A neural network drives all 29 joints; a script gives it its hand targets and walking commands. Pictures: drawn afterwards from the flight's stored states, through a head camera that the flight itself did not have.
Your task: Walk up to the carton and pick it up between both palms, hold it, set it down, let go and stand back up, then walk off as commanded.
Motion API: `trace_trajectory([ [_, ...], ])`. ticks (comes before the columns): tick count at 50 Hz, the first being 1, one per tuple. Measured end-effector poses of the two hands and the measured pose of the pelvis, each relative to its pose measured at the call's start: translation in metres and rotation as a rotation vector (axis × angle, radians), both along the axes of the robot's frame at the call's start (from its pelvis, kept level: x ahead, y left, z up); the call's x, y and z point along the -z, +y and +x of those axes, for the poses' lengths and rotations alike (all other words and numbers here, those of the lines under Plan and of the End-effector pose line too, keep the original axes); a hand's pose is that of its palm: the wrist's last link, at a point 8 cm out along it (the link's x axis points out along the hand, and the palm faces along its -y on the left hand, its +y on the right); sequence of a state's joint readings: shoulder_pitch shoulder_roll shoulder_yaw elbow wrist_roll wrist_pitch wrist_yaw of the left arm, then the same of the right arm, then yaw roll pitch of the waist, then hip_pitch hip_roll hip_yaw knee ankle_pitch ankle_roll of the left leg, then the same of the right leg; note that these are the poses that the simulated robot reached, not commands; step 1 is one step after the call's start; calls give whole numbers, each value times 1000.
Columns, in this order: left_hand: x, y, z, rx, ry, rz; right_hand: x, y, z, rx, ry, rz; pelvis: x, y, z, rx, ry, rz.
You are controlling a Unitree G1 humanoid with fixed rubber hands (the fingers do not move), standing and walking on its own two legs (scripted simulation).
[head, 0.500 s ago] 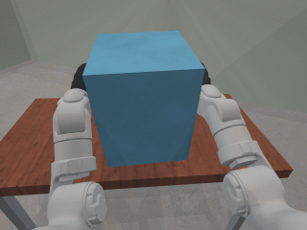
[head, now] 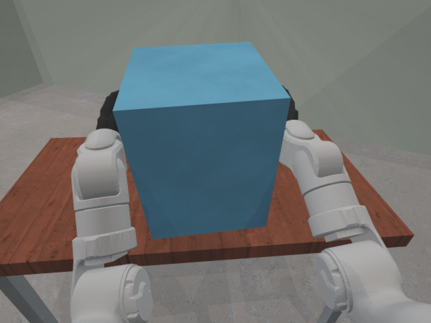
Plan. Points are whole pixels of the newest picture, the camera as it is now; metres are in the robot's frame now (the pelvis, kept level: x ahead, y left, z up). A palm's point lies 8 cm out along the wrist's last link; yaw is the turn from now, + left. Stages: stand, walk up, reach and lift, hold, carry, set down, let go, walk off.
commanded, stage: hold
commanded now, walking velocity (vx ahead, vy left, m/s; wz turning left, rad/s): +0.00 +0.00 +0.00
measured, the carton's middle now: (201, 139) +0.36 +0.01 +0.24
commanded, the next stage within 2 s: none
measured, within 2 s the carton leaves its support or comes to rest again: neither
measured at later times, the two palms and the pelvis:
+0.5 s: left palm (113, 132) +0.36 +0.15 +0.27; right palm (287, 126) +0.36 -0.14 +0.26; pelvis +0.00 -0.01 +0.00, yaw +0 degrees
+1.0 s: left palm (113, 137) +0.35 +0.15 +0.26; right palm (288, 129) +0.36 -0.14 +0.26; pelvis +0.00 +0.00 +0.00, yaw +0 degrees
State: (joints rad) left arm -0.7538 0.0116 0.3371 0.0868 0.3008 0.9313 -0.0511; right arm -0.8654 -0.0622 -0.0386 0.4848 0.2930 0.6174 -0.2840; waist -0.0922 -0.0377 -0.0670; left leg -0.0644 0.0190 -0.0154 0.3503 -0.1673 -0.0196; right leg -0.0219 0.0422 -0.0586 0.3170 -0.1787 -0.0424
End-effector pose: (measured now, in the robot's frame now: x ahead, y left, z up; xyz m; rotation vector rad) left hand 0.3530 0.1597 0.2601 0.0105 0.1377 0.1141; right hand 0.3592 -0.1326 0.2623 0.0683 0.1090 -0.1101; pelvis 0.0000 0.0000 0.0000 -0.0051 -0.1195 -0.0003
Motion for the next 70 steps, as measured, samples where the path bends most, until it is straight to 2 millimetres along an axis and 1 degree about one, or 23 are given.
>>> trace_trajectory([
  [7, -3, -3, 0, 5, -7, 10, -4, -3, -2, 5, -5, -5, 0, -1, -4, 2, 8, -1],
  [15, 1, -7, 4, -2, 36, 10, 5, -6, 3, -1, 39, -9, 0, -2, -6, 4, 22, 3],
  [22, -8, -6, 2, -8, -22, 15, -3, -5, 2, -5, -16, -7, 0, -5, -3, -7, 26, -1],
  [27, -4, -5, 4, -7, 16, 5, 2, -5, 4, -3, 24, -2, 0, -7, 0, -9, 14, 4],
  [32, -3, -6, 4, 0, -2, 16, 1, -6, 4, -3, 7, -8, 0, -7, 1, -15, 11, 1],
  [38, 1, -5, 3, -4, 4, 5, 3, -4, 4, -6, 15, -7, 0, -7, 2, -9, 10, 2],
  [50, 1, -5, -1, 5, -7, 2, 2, -5, -2, 5, 5, 1, 0, -4, 1, -7, 5, 1],
  [58, -2, -6, -1, 4, -4, 9, 1, -6, -3, 6, 10, -1, 0, -3, -4, 0, 7, 1],
  [65, -4, -5, 6, -1, 11, 5, 2, -4, 4, 1, 26, -10, 0, -4, -5, 1, 26, 3],
  [70, -6, -5, 6, -2, -10, 23, 2, -5, 5, -4, 5, -10, 0, -5, -2, -9, 28, -1],
])
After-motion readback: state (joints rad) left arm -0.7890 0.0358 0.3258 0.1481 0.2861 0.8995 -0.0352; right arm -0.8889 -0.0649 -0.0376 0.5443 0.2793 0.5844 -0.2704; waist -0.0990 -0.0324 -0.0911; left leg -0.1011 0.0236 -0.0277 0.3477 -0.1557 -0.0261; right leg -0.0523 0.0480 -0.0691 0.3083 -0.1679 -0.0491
